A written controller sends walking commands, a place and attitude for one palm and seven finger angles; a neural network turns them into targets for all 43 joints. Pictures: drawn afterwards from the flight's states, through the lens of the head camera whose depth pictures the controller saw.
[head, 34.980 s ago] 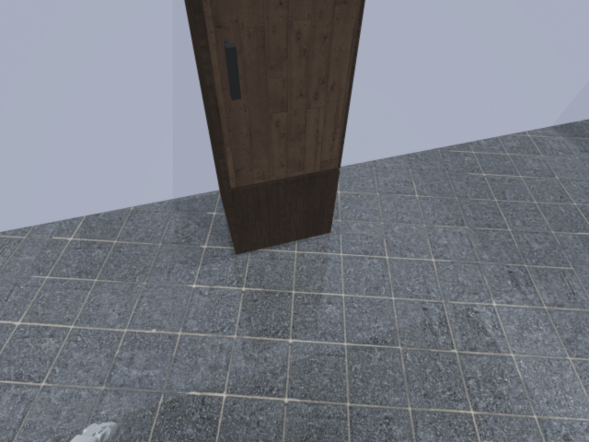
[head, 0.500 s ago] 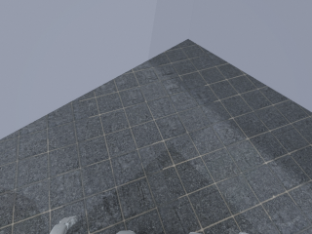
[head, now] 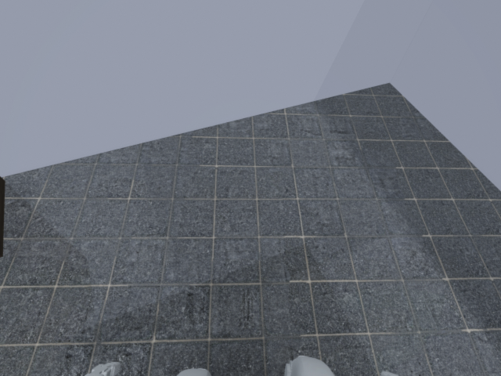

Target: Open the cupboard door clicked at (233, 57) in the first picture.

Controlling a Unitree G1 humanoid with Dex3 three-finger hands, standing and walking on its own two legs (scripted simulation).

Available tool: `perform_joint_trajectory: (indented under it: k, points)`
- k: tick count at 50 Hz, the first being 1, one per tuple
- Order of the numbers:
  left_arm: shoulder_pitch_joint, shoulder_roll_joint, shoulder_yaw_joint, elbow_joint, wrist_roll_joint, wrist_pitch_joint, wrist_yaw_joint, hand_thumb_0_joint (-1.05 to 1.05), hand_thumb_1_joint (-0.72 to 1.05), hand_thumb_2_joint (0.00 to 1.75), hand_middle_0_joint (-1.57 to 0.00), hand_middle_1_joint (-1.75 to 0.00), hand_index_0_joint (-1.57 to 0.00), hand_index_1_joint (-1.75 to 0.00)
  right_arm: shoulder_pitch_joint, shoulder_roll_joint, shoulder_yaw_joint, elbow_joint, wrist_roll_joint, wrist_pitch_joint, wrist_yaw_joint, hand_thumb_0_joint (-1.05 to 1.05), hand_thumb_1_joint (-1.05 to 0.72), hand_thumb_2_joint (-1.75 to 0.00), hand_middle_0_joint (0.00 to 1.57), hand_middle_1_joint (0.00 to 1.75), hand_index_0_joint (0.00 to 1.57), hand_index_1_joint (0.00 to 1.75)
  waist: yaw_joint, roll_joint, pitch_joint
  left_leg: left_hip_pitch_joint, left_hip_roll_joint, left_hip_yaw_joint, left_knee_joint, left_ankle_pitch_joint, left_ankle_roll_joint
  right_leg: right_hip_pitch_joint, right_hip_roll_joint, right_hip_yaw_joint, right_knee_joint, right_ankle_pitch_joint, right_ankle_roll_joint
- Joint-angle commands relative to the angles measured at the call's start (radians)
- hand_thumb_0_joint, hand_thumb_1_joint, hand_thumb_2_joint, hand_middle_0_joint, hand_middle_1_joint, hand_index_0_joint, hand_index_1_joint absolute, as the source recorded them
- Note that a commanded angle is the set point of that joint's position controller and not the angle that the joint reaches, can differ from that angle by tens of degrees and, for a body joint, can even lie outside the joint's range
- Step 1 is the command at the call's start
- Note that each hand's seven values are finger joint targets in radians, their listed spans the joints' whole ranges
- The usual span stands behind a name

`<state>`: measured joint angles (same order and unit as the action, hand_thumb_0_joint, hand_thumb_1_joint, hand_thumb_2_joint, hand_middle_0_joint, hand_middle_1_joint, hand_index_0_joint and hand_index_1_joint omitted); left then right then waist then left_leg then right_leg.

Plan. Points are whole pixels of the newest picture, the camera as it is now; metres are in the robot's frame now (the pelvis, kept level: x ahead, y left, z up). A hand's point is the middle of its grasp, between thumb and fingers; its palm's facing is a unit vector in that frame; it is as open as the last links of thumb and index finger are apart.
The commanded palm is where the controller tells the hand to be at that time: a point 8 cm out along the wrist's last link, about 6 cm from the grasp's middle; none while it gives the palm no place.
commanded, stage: turn to face it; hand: left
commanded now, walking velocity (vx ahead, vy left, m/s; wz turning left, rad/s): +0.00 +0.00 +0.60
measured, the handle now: out of the picture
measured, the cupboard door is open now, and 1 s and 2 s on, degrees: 40 40 40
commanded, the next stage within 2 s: take the last steps up to it in 1.80 s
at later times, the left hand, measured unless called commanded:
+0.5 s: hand out of the picture +0.01 +0.18 -0.17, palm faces +0.32 -0.92 -0.21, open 7.4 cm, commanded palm none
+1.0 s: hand out of the picture +0.02 +0.19 -0.14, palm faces +0.56 -0.77 -0.30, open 7.4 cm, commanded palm none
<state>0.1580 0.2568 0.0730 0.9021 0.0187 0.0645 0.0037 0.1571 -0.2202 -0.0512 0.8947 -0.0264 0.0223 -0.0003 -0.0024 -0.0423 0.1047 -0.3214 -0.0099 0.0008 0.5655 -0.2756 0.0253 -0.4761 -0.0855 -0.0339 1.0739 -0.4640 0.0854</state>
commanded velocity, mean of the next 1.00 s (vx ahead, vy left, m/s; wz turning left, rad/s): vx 0.00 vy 0.00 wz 0.60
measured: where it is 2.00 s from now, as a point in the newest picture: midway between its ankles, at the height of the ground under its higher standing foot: outside the picture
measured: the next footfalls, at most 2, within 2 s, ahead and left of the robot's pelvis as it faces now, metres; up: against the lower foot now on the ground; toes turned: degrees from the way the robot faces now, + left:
right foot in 0.18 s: +0.06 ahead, -0.16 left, +0.00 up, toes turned +4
left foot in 0.52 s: +0.03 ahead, +0.10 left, +0.00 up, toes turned +24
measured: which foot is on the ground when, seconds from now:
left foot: down 0.00-0.18, up 0.20-0.50, down 0.52-0.92, up 0.94-1.00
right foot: up 0.00-0.16, down 0.18-0.52, up 0.54-0.90, down 0.92-1.00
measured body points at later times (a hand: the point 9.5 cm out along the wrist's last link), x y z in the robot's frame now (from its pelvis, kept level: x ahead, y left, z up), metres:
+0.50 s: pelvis +0.02 -0.02 +0.00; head +0.07 +0.01 +0.44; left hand +0.00 +0.23 -0.16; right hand +0.20 -0.25 -0.13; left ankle -0.01 +0.08 -0.73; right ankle +0.02 -0.16 -0.73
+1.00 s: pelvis +0.05 -0.05 +0.00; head +0.10 -0.04 +0.45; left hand -0.01 +0.23 -0.12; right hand +0.26 -0.22 -0.15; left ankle -0.03 +0.06 -0.68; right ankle +0.11 -0.15 -0.73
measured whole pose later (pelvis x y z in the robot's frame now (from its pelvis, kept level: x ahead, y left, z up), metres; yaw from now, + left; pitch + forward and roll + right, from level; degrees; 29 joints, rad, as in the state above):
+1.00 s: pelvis +0.05 -0.05 +0.00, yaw +36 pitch +1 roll +0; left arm 0.15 0.21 0.05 0.85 0.02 0.02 0.02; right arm 0.18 -0.26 -0.09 0.93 -0.02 0.07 0.01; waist -0.03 0.05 0.09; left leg -0.47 -0.04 -0.08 1.00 -0.47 -0.03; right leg -0.26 -0.05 -0.07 0.57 -0.32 0.01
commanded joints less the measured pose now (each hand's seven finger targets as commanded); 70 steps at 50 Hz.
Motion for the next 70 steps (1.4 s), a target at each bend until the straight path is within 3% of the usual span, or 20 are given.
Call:
perform_joint_trajectory:
  k: [1, 7, 9, 10, 14, 23, 24, 26, 27, 32, 43, 44, 46, 51, 56, 60, 61, 63, 64, 70]
  points:
    - [-0.031, 0.059, 0.010, -0.100, -0.007, -0.037, 0.004, 0.00, 0.90, 0.90, -0.20, -0.30, -0.20, -0.30, 0.050, -0.221, -0.057, -0.044, -0.001, -0.014, -0.020, 0.00, -0.90, -0.90, 0.20, 0.30, 0.20, 0.30, -0.028, 0.165, -0.181, 0.184, 0.238, -0.267, -0.169, 0.470, 0.138, -0.002, 0.022, 0.027, -0.148, 0.011, 0.003]
    - [0.106, 0.092, 0.023, -0.077, -0.010, -0.057, 0.012, 0.00, 0.90, 0.90, -0.20, -0.30, -0.20, -0.30, -0.041, -0.200, -0.064, -0.070, 0.012, 0.003, -0.011, 0.00, -0.90, -0.90, 0.20, 0.30, 0.20, 0.30, 0.045, 0.145, -0.185, -0.048, 0.140, -0.283, -0.058, 0.269, 0.058, 0.379, 0.053, 0.010, -0.639, 0.239, -0.023]
    - [0.137, 0.241, 0.050, -0.081, 0.013, -0.068, 0.026, 0.00, 0.90, 0.90, -0.20, -0.30, -0.20, -0.30, -0.060, -0.107, -0.052, -0.108, 0.022, 0.003, 0.001, 0.00, -0.90, -0.90, 0.20, 0.30, 0.20, 0.30, 0.074, -0.283, -0.149, -0.299, -0.076, -0.029, 0.382, -0.334, -0.070, 0.443, -0.393, 0.448, -0.839, 0.313, -0.206]
    - [0.108, 0.221, 0.038, -0.086, 0.006, -0.068, 0.030, 0.00, 0.90, 0.90, -0.20, -0.30, -0.20, -0.30, -0.052, -0.145, -0.058, -0.097, 0.014, 0.009, 0.008, 0.00, -0.90, -0.90, 0.20, 0.30, 0.20, 0.30, 0.053, -0.217, -0.130, -0.281, -0.013, -0.078, 0.571, -0.341, -0.056, 0.343, -0.409, 0.387, -0.822, 0.323, -0.254]
    - [-0.005, 0.117, 0.013, -0.111, 0.003, -0.069, 0.029, 0.00, 0.90, 0.90, -0.20, -0.30, -0.20, -0.30, -0.035, -0.110, -0.050, -0.055, 0.012, 0.030, 0.026, 0.00, -0.90, -0.90, 0.20, 0.30, 0.20, 0.30, -0.012, -0.227, -0.095, -0.254, 0.037, -0.011, 0.608, -0.191, -0.090, 0.333, -0.231, 0.071, -0.736, 0.583, -0.197]
    - [0.089, 0.189, 0.040, -0.069, 0.003, -0.069, 0.018, 0.00, 0.90, 0.90, -0.20, -0.30, -0.20, -0.30, -0.036, -0.092, -0.030, -0.061, 0.017, 0.007, 0.032, 0.00, -0.90, -0.90, 0.20, 0.30, 0.20, 0.30, 0.001, -0.143, -0.165, 0.028, -0.005, 0.119, -0.010, -0.033, -0.067, 0.393, -0.248, -0.072, -0.517, 0.730, -0.128]
    - [0.074, 0.178, 0.040, -0.076, -0.006, -0.066, 0.014, 0.00, 0.90, 0.90, -0.20, -0.30, -0.20, -0.30, 0.023, -0.128, -0.041, -0.046, 0.014, 0.001, 0.030, 0.00, -0.90, -0.90, 0.20, 0.30, 0.20, 0.30, -0.039, -0.065, -0.194, 0.176, 0.015, 0.082, -0.117, 0.110, -0.049, 0.293, -0.232, -0.104, -0.400, 0.660, -0.086]
    - [0.001, 0.064, 0.004, -0.145, -0.012, -0.055, 0.007, 0.00, 0.90, 0.90, -0.20, -0.30, -0.20, -0.30, 0.165, -0.306, -0.087, -0.029, 0.006, -0.004, 0.011, 0.00, -0.90, -0.90, 0.20, 0.30, 0.20, 0.30, -0.111, 0.358, -0.261, 0.397, 0.420, -0.439, -0.167, 0.750, 0.186, -0.112, -0.032, -0.093, 0.008, -0.214, 0.020]
    - [-0.032, 0.090, 0.009, -0.154, -0.005, -0.042, 0.013, 0.00, 0.90, 0.90, -0.20, -0.30, -0.20, -0.30, 0.182, -0.309, -0.082, -0.013, 0.003, 0.002, 0.002, 0.00, -0.90, -0.90, 0.20, 0.30, 0.20, 0.30, -0.108, 0.254, -0.257, 0.360, 0.439, -0.407, -0.154, 0.707, 0.235, -0.126, -0.044, 0.012, 0.084, -0.203, 0.001]
    - [-0.001, 0.081, 0.019, -0.089, 0.001, -0.031, 0.001, 0.00, 0.90, 0.90, -0.20, -0.30, -0.20, -0.30, 0.014, -0.212, -0.051, -0.056, 0.002, -0.015, -0.020, 0.00, -0.90, -0.90, 0.20, 0.30, 0.20, 0.30, -0.019, 0.201, -0.158, 0.173, 0.239, -0.264, -0.202, 0.420, 0.130, -0.080, -0.014, 0.043, 0.055, 0.044, 0.005]
    - [0.061, 0.080, 0.017, -0.088, -0.012, -0.050, 0.010, 0.00, 0.90, 0.90, -0.20, -0.30, -0.20, -0.30, -0.024, -0.212, -0.066, -0.061, 0.007, 0.003, -0.012, 0.00, -0.90, -0.90, 0.20, 0.30, 0.20, 0.30, 0.026, 0.197, -0.166, -0.001, 0.163, -0.341, -0.110, 0.339, 0.092, 0.298, 0.083, 0.002, -0.532, 0.180, -0.015]
    - [0.106, 0.113, 0.026, -0.081, -0.009, -0.060, 0.016, 0.00, 0.90, 0.90, -0.20, -0.30, -0.20, -0.30, -0.037, -0.188, -0.063, -0.069, 0.015, 0.004, -0.009, 0.00, -0.90, -0.90, 0.20, 0.30, 0.20, 0.30, 0.052, 0.124, -0.178, -0.089, 0.112, -0.313, -0.044, 0.223, 0.047, 0.422, 0.032, 0.048, -0.675, 0.246, -0.028]
    - [0.124, 0.247, 0.047, -0.088, 0.012, -0.068, 0.028, 0.00, 0.90, 0.90, -0.20, -0.30, -0.20, -0.30, -0.042, -0.124, -0.059, -0.099, 0.021, 0.004, 0.002, 0.00, -0.90, -0.90, 0.20, 0.30, 0.20, 0.30, 0.069, -0.280, -0.164, -0.286, -0.069, -0.054, 0.422, -0.346, -0.067, 0.435, -0.414, 0.441, -0.843, 0.307, -0.220]
    - [-0.013, 0.115, 0.010, -0.114, 0.001, -0.070, 0.030, 0.00, 0.90, 0.90, -0.20, -0.30, -0.20, -0.30, -0.013, -0.106, -0.052, -0.042, 0.013, 0.033, 0.027, 0.00, -0.90, -0.90, 0.20, 0.30, 0.20, 0.30, -0.021, -0.221, -0.091, -0.262, 0.036, -0.019, 0.623, -0.168, -0.092, 0.335, -0.226, 0.064, -0.747, 0.567, -0.189]
    - [0.105, 0.163, 0.027, -0.071, 0.010, -0.075, 0.027, 0.00, 0.90, 0.90, -0.20, -0.30, -0.20, -0.30, -0.110, -0.064, -0.028, -0.065, 0.020, 0.020, 0.035, 0.00, -0.90, -0.90, 0.20, 0.30, 0.20, 0.30, 0.044, -0.144, -0.129, -0.165, 0.017, 0.083, 0.262, -0.191, -0.093, 0.464, -0.255, -0.008, -0.649, 0.792, -0.184]
    - [0.101, 0.190, 0.039, -0.063, 0.003, -0.069, 0.018, 0.00, 0.90, 0.90, -0.20, -0.30, -0.20, -0.30, -0.046, -0.089, -0.029, -0.056, 0.018, 0.010, 0.030, 0.00, -0.90, -0.90, 0.20, 0.30, 0.20, 0.30, 0.007, -0.158, -0.149, 0.021, -0.006, 0.121, 0.025, -0.047, -0.068, 0.382, -0.256, -0.066, -0.540, 0.746, -0.133]
    - [0.080, 0.180, 0.038, -0.067, -0.002, -0.066, 0.015, 0.00, 0.90, 0.90, -0.20, -0.30, -0.20, -0.30, 0.009, -0.115, -0.038, -0.045, 0.015, 0.005, 0.031, 0.00, -0.90, -0.90, 0.20, 0.30, 0.20, 0.30, -0.029, -0.095, -0.166, 0.140, 0.008, 0.093, -0.087, 0.066, -0.054, 0.299, -0.243, -0.098, -0.445, 0.662, -0.094]
    - [0.019, 0.062, 0.009, -0.139, -0.015, -0.053, 0.006, 0.00, 0.90, 0.90, -0.20, -0.30, -0.20, -0.30, 0.162, -0.311, -0.087, -0.025, 0.002, -0.004, 0.012, 0.00, -0.90, -0.90, 0.20, 0.30, 0.20, 0.30, -0.114, 0.378, -0.240, 0.363, 0.413, -0.464, -0.193, 0.649, 0.181, -0.103, -0.028, -0.129, -0.018, -0.222, 0.026]
    - [-0.021, 0.088, 0.010, -0.147, -0.005, -0.040, 0.013, 0.00, 0.90, 0.90, -0.20, -0.30, -0.20, -0.30, 0.191, -0.314, -0.085, -0.002, 0.004, 0.002, 0.002, 0.00, -0.90, -0.90, 0.20, 0.30, 0.20, 0.30, -0.110, 0.267, -0.258, 0.351, 0.439, -0.434, -0.171, 0.657, 0.234, -0.117, -0.039, 0.006, 0.075, -0.219, -0.001]
    - [0.023, 0.073, 0.016, -0.071, 0.000, -0.030, 0.002, 0.00, 0.90, 0.90, -0.20, -0.30, -0.20, -0.30, 0.018, -0.204, -0.045, -0.050, 0.003, -0.017, -0.022, 0.00, -0.90, -0.90, 0.20, 0.30, 0.20, 0.30, -0.012, 0.183, -0.160, 0.167, 0.236, -0.246, -0.213, 0.396, 0.133, -0.062, -0.014, 0.039, 0.038, 0.053, 0.002]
